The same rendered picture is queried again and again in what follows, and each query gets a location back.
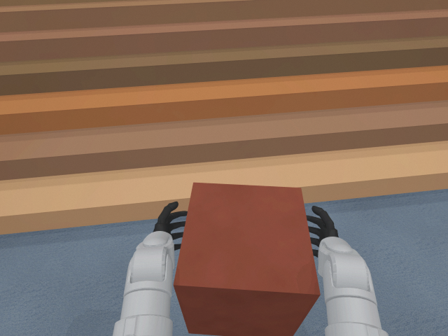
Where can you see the carton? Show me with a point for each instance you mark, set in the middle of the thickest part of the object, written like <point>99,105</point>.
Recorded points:
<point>246,265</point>

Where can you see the left robot hand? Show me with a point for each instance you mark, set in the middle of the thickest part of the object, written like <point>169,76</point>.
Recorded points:
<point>164,222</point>

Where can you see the right robot hand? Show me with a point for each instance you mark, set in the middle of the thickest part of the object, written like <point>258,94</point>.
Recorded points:
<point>327,228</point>

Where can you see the robot left forearm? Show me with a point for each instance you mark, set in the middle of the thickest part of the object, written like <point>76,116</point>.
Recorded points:
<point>148,289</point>

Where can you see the robot right forearm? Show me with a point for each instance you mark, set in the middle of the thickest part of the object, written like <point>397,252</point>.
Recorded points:
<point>348,291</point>

